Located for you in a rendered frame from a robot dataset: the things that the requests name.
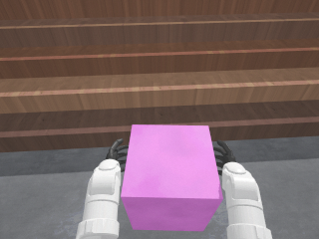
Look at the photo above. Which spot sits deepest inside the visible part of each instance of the robot left hand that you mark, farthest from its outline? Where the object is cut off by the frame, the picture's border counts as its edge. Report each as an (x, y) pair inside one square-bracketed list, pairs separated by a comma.
[(113, 152)]

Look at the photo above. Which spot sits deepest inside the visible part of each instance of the robot right forearm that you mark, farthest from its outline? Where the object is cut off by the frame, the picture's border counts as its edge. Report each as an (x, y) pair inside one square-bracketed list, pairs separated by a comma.
[(243, 203)]

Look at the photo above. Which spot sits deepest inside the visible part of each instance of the robot right hand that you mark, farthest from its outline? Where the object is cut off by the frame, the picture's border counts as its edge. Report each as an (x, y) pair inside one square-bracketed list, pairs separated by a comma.
[(226, 157)]

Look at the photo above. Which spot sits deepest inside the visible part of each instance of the robot left forearm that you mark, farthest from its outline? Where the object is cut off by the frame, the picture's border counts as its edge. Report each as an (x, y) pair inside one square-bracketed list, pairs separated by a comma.
[(100, 218)]

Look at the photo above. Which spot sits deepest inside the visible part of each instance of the carton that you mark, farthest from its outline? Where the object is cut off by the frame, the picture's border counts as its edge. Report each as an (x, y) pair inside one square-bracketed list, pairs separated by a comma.
[(171, 181)]

